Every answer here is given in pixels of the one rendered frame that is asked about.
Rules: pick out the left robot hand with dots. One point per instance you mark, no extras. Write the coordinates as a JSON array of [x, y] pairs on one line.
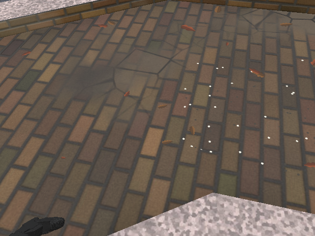
[[39, 226]]

